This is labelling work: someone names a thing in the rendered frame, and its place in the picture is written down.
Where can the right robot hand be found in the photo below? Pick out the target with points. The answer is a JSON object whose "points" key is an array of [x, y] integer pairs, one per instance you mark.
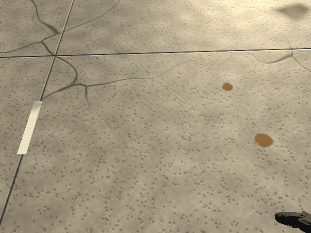
{"points": [[295, 220]]}

